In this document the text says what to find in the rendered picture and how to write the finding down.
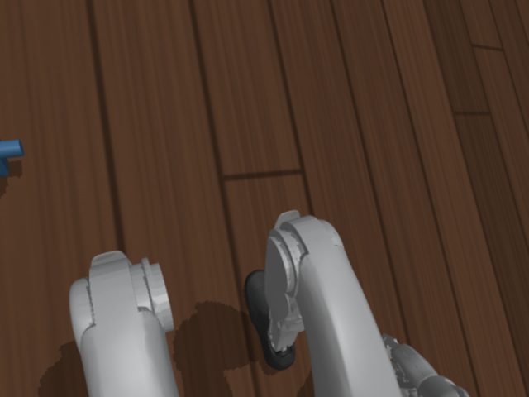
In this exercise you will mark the right robot foot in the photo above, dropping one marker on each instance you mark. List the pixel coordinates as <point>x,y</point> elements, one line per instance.
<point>259,315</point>

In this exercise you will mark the right robot arm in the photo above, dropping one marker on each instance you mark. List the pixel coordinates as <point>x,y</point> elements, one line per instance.
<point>440,386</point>

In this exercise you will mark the bottle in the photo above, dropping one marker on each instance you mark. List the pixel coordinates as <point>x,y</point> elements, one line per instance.
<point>9,149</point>

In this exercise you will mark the right robot hand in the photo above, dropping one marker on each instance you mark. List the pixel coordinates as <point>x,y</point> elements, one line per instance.
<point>410,368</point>

